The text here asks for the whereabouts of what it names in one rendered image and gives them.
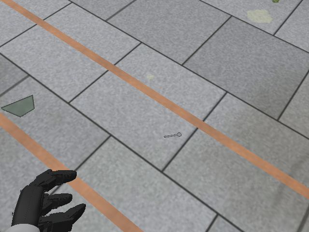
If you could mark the left robot hand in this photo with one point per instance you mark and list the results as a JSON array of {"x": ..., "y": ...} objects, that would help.
[{"x": 33, "y": 203}]

